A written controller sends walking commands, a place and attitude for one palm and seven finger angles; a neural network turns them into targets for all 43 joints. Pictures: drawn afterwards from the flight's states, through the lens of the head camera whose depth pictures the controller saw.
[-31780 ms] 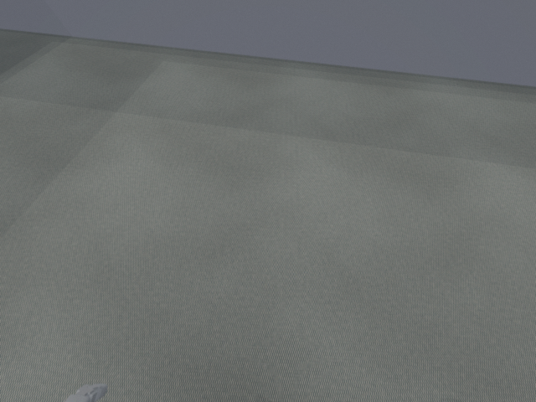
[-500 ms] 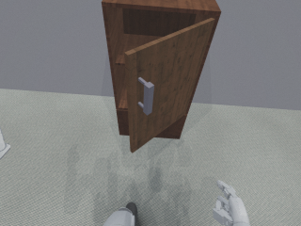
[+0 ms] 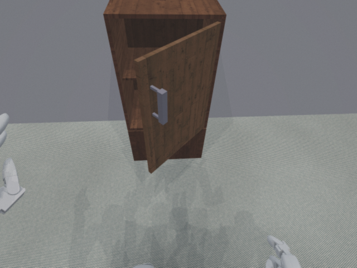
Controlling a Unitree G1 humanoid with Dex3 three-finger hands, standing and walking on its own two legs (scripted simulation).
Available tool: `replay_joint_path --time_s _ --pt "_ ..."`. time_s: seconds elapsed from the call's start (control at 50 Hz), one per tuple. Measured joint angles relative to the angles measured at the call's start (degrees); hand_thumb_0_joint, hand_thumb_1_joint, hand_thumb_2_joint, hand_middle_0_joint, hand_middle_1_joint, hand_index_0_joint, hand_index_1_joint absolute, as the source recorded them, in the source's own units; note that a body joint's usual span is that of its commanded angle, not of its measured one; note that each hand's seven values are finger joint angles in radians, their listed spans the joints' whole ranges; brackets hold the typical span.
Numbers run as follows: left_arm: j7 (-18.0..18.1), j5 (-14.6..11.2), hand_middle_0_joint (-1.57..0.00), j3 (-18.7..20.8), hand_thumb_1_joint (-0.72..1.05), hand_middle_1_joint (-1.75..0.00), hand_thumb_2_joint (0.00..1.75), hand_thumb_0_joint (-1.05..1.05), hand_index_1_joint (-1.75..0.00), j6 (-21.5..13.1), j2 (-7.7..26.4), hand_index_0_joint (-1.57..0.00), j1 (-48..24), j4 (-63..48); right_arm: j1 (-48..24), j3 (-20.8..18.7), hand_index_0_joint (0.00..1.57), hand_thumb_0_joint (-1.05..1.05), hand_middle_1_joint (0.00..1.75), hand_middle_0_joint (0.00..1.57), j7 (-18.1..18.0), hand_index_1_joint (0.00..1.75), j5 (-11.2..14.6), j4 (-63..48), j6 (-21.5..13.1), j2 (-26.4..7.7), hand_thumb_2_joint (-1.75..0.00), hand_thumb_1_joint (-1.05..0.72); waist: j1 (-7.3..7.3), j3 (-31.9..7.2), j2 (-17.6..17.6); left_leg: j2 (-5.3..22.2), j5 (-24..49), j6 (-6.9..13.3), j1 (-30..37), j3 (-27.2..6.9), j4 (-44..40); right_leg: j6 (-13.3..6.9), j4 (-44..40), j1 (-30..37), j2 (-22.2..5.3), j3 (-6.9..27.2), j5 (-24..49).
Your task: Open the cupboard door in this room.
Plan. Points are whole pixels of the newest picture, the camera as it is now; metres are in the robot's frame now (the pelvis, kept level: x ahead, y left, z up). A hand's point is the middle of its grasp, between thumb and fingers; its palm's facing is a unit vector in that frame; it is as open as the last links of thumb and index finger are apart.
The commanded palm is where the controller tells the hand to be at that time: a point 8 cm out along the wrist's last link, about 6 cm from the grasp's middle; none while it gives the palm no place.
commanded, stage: stop stepping back and stand still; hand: left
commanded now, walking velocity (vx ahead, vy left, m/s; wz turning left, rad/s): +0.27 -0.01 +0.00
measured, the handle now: (158, 104) +0.63 +0.11 -0.01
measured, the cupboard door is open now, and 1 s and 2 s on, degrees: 44 44 44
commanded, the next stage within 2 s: let the arm hang, fingers relaxed in 0.72 s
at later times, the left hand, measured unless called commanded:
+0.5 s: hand (35, 181) +0.21 +0.25 +0.17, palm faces +0.39 -0.76 -0.52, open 7.4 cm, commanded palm +0.16 +0.30 +0.18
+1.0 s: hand (77, 249) +0.18 +0.25 -0.07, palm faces +0.05 -0.92 -0.39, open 7.4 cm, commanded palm none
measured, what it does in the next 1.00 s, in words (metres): steps on the spot: left foot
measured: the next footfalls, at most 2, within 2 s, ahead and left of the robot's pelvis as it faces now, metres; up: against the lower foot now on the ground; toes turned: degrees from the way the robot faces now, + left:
left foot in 0.20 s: +0.07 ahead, +0.13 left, +0.00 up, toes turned +2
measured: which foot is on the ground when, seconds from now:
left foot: up 0.00-0.18, down 0.20-1.00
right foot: down 0.00-1.00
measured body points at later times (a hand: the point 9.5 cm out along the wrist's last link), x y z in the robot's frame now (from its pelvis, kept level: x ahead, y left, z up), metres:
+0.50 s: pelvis +0.02 +0.00 +0.00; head +0.03 -0.01 +0.45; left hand +0.19 +0.29 +0.19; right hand +0.17 -0.22 -0.10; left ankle +0.03 +0.14 -0.73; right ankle -0.01 -0.07 -0.74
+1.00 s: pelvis +0.00 +0.01 +0.00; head +0.00 -0.02 +0.44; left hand +0.17 +0.29 -0.05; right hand +0.15 -0.25 -0.12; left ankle +0.03 +0.13 -0.74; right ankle -0.01 -0.07 -0.74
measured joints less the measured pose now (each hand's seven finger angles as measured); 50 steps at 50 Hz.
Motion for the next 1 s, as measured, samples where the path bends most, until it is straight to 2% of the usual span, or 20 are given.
replay_joint_path --time_s 0.04,0.08,0.12,0.2,0.22,0.28,0.34,0.36,0.4,0.46,0.5,0.54,0.64,0.82,0.86,0.92,1.0 --pt "-0.2 0.1 -0.21 -0.6 0.89 -0.3 0.89 0.01 -0.3 -0.5 -1.3 -0.21 -1.7 3.0 0.8 -0.4 0.21 0.01 0.3 0.2 0.0 0.3 0.6 1.9 0.8 -0.5 -0.9 -0.9 0.42 -1.0 0.3 0.2 -0.3 -0.3 -1.9 -0.7 9.4 0.3 1.0 0.1 -0.1 0.4 -1.0" --pt "-0.1 0.3 -0.21 -0.8 0.89 -0.3 0.89 0.01 -0.3 -0.8 -2.6 -0.21 -3.4 5.9 2.1 -0.6 0.21 0.01 0.3 0.2 -0.4 0.3 0.9 2.9 0.9 -0.7 -0.9 -0.9 0.24 -2.0 -0.1 1.0 -0.1 0.0 -1.0 -0.1 10.8 0.8 0.9 0.6 -0.7 0.7 -1.7" --pt "0.2 0.6 -0.21 -1.0 0.89 -0.3 0.9 0.01 -0.3 -0.9 -3.8 -0.21 -4.8 7.7 3.3 -0.6 0.21 0.01 0.3 0.2 -0.9 0.3 1.0 3.2 0.4 -0.8 -0.9 -0.9 -0.18 -2.4 -0.7 2.0 -0.5 0.7 2.0 0.8 6.3 1.1 1.3 1.0 -1.5 0.6 -2.2" --pt "0.7 0.5 -0.21 -1.8 0.89 -0.3 0.9 0.01 -0.3 -1.2 -4.9 -0.21 -6.0 6.1 4.4 -0.8 0.21 0.02 0.3 0.2 -1.5 0.3 0.8 2.3 -1.2 -1.8 -0.9 -0.9 -1.09 -1.5 -0.8 3.2 0.5 2.0 10.8 1.6 -8.4 1.9 5.2 0.2 -1.9 -0.2 -4.9" --pt "0.7 0.3 -0.21 -1.5 0.89 -0.3 0.9 0.01 -0.3 -1.4 -4.6 -0.21 -6.1 5.1 4.0 -1.0 0.21 0.02 0.3 0.2 -1.5 0.3 0.8 2.0 -1.5 -1.8 -0.9 -0.9 -1.46 -0.9 -0.9 3.1 3.1 1.2 11.3 1.5 -9.7 2.2 7.4 -0.6 -2.2 -0.3 -6.1" --pt "0.6 0.0 -0.21 0.4 0.89 -0.3 0.9 0.02 -0.3 -2.1 -2.8 -0.21 -5.4 3.6 1.6 -1.0 0.2 0.02 0.3 0.2 -1.0 0.3 0.6 1.4 -1.9 -0.2 -0.9 -0.9 -1.81 1.2 -2.8 2.1 3.3 -0.3 11.1 2.9 -8.3 4.1 13.7 -3.6 -3.4 1.7 -8.8" --pt "0.4 0.0 -0.21 1.8 0.89 -0.3 0.9 0.02 -0.3 -1.8 -0.8 -0.21 -4.3 2.7 0.2 -0.3 0.2 0.01 0.29 0.2 0.0 0.3 0.5 0.2 -2.7 1.4 -0.9 -0.9 -2.24 2.3 -2.6 2.2 3.4 -0.8 11.0 2.9 -8.9 5.2 12.3 -5.0 -3.4 1.6 -8.2" --pt "0.3 0.0 -0.21 2.1 0.89 -0.3 0.9 0.02 -0.3 -1.8 -0.4 -0.21 -3.8 2.4 -0.1 0.1 0.2 0.01 0.29 0.2 0.3 0.3 0.7 -0.2 -2.9 1.7 -0.9 -0.9 -2.26 2.7 -2.1 2.5 3.4 -1.0 10.8 2.8 -8.8 4.8 10.6 -4.6 -3.3 1.2 -5.3" --pt "0.0 0.0 -0.21 1.7 0.89 -0.3 0.9 0.02 -0.3 -1.9 -0.6 -0.21 -2.8 2.2 -0.5 0.7 0.2 0.01 0.3 0.2 0.8 0.3 1.0 -0.5 -2.9 1.9 -0.9 -0.9 -2.4 3.1 -0.1 3.6 3.4 -1.5 10.5 1.7 -8.7 2.7 8.1 -3.5 -1.9 0.0 -3.6" --pt "-0.3 -0.4 -0.21 0.7 0.89 -0.3 0.89 0.01 -0.3 -2.0 -1.7 -0.21 -0.1 1.7 -0.9 0.9 0.21 0.01 0.3 0.2 1.5 0.3 1.3 -0.5 -2.1 1.8 -0.9 -0.9 -1.53 2.2 1.6 3.6 1.8 -0.9 9.1 -0.1 -6.3 1.0 5.4 -3.2 -0.7 0.0 -2.9" --pt "-0.3 -0.3 -0.21 -0.2 0.89 -0.3 0.89 0.01 -0.3 -1.9 -2.5 -0.21 0.8 2.1 -1.1 0.8 0.21 0.01 0.3 0.2 1.4 0.3 1.4 0.0 -1.5 1.4 -0.9 -0.9 -0.75 1.8 1.7 2.4 -0.2 -0.4 9.1 -1.1 -4.3 0.9 4.2 -2.8 -0.5 0.5 -2.5" --pt "-0.2 -0.2 -0.21 -0.7 0.89 -0.3 0.89 0.01 -0.3 -1.8 -2.9 -0.21 0.5 2.9 -1.2 0.8 0.21 0.01 0.3 0.2 1.0 0.3 1.4 0.4 -1.2 0.9 -0.9 -0.9 -0.27 1.7 1.8 1.6 2.5 0.1 10.9 -1.3 -7.3 1.1 3.6 -2.2 -0.4 0.6 -2.4" --pt "0.0 -0.2 -0.21 -1.2 0.89 -0.3 0.89 0.01 -0.3 -0.5 -3.5 -0.21 -3.2 5.8 -2.5 0.4 0.21 0.01 0.3 0.2 0.0 0.3 1.4 0.6 -0.3 0.1 -0.9 -0.9 0.43 2.3 0.6 1.1 2.3 -0.8 14.9 -0.9 -13.2 1.7 2.0 -0.5 -0.8 0.9 -2.1" --pt "-0.4 -0.7 -0.21 -1.8 0.89 -0.3 0.89 0.02 -0.3 -0.2 -2.1 -0.21 -1.5 3.1 -4.6 -0.3 0.21 0.01 0.3 0.2 0.0 0.3 1.7 -3.4 0.4 -0.7 -0.9 -0.9 -1.32 1.9 0.3 1.8 4.0 -0.8 14.7 -0.6 -15.0 1.6 -1.7 0.0 0.0 1.2 0.7" --pt "-2.6 1.1 -0.21 -5.9 0.89 -0.3 0.9 0.01 -0.3 -1.2 -1.2 -0.2 -5.7 11.4 -4.9 -1.2 0.2 0.01 0.3 0.2 2.2 0.3 1.9 -0.7 -1.3 -2.3 -0.9 -0.9 -0.68 0.6 1.5 1.4 4.2 -0.5 12.6 -1.1 -13.7 1.8 0.0 -2.0 -0.5 0.7 0.5" --pt "-6.8 3.1 -0.2 -14.1 0.9 -0.3 0.9 0.0 -0.3 4.4 -3.1 -0.2 -15.5 33.2 -6.4 -1.2 0.2 0.01 0.3 0.2 4.1 0.3 1.1 4.7 1.3 -5.8 -0.9 -0.9 0.15 -1.0 3.8 0.2 3.6 0.2 9.9 -1.7 -11.0 2.1 4.2 -5.1 -1.7 -0.1 -1.2" --pt "-8.7 3.8 -0.2 -20.6 0.9 -0.3 0.9 0.01 -0.3 10.6 -8.1 -0.2 -21.7 59.9 -6.8 -0.7 0.2 0.01 0.29 0.2 4.5 0.3 0.2 9.8 4.8 -6.0 -0.9 -0.9 -0.95 -0.1 3.4 -0.5 3.5 0.4 9.6 -1.8 -9.6 2.1 6.8 -5.7 -2.6 -0.4 -2.2"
